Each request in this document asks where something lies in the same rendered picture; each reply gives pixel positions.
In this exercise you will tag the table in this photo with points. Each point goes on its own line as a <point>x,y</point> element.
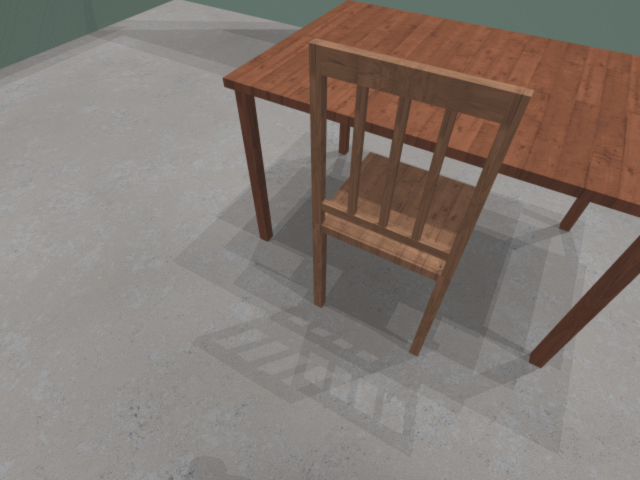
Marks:
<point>579,135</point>

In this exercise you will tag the chair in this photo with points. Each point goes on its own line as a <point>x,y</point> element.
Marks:
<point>414,218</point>

